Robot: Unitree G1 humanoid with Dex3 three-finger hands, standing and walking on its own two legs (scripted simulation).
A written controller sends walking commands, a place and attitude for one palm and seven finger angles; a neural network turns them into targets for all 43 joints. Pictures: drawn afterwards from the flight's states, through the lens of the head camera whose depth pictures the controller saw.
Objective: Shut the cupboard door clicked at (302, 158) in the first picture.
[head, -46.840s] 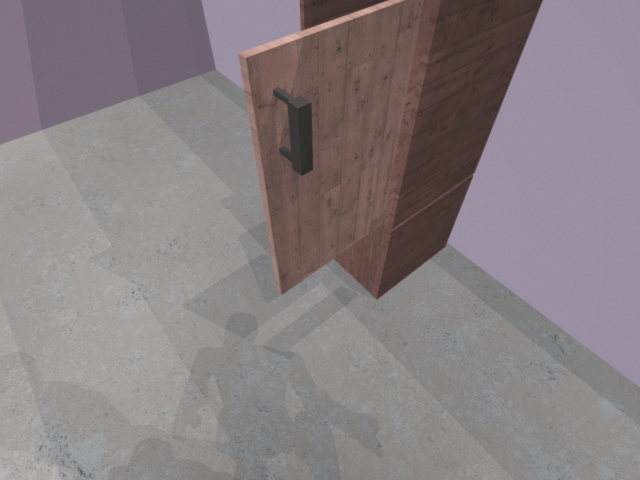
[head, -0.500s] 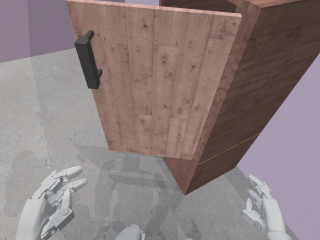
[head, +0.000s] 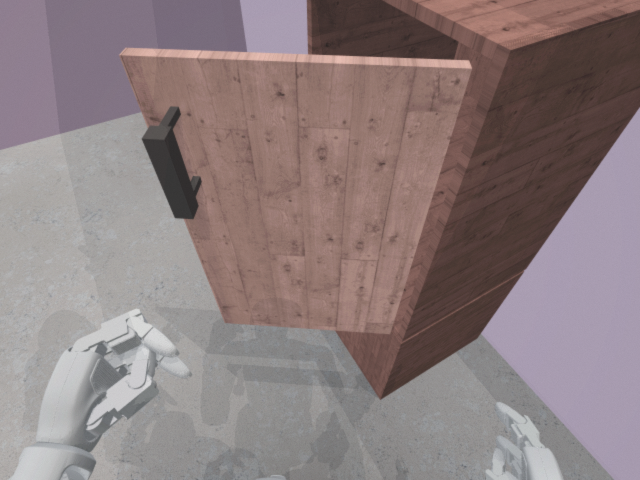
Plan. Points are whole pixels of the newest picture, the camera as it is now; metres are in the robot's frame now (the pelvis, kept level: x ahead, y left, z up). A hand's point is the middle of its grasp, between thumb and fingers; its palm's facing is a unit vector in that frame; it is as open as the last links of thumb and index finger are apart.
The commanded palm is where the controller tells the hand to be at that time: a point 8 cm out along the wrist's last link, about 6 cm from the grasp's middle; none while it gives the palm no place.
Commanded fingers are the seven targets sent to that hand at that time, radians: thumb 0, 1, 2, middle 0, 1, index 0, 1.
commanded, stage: raise the hand and make a fist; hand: left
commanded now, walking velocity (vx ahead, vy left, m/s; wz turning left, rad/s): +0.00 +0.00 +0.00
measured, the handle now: (179, 164) +0.44 +0.21 +0.17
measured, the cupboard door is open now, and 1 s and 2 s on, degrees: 56 56 56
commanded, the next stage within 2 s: bring the fist close to the handle in 0.92 s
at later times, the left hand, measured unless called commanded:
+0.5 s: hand (111, 319) +0.22 +0.21 +0.17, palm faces +0.03 -1.00 -0.06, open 3.1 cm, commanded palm +0.19 +0.25 +0.18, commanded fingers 0.00 0.90 0.90 -1.30 -1.50 -1.30 -1.50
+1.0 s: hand (128, 319) +0.22 +0.19 +0.17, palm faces +0.04 -1.00 -0.06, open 3.1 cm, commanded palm +0.19 +0.24 +0.18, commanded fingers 0.00 0.90 0.90 -1.30 -1.50 -1.30 -1.50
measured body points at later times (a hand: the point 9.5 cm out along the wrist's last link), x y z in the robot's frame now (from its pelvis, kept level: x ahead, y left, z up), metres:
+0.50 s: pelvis +0.00 +0.01 +0.03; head -0.02 +0.00 +0.48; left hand +0.22 +0.26 +0.17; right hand +0.19 -0.20 -0.04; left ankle +0.02 +0.09 -0.70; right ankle -0.02 -0.09 -0.70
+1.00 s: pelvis -0.01 +0.00 +0.03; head -0.03 -0.02 +0.48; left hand +0.22 +0.24 +0.18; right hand +0.18 -0.23 -0.03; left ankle +0.02 +0.09 -0.70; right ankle -0.02 -0.09 -0.70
